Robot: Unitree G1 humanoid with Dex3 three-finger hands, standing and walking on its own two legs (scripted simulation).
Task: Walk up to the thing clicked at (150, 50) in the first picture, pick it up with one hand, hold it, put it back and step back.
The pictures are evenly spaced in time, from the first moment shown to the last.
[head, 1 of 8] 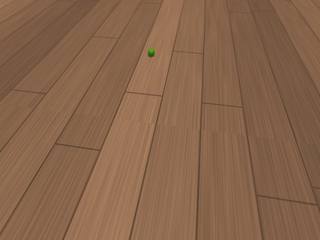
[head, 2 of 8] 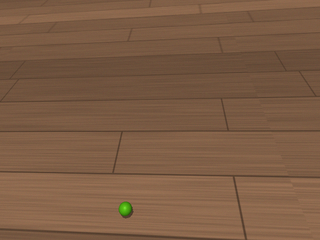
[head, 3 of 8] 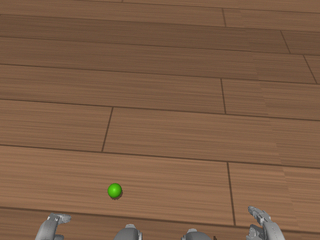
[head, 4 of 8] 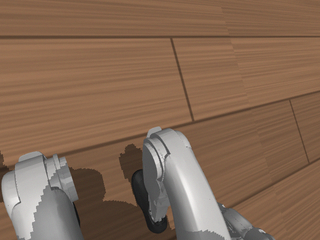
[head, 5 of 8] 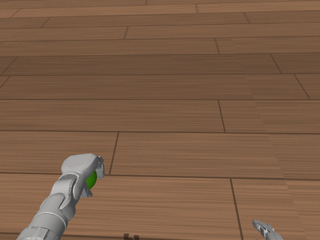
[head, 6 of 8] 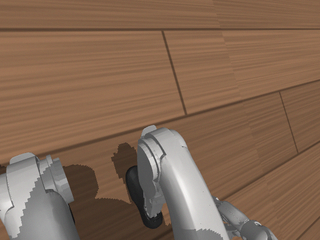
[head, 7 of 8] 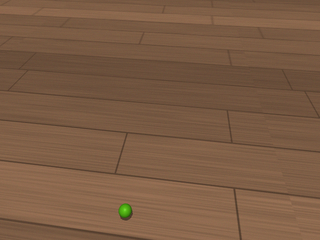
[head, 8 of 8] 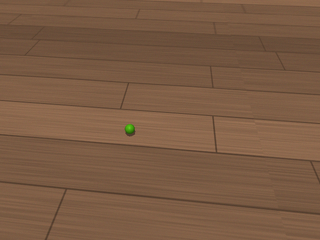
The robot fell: no
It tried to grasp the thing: yes
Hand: left
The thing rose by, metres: 0.68
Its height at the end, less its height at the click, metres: +0.00
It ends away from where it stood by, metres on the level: 0.00
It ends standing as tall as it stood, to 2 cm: yes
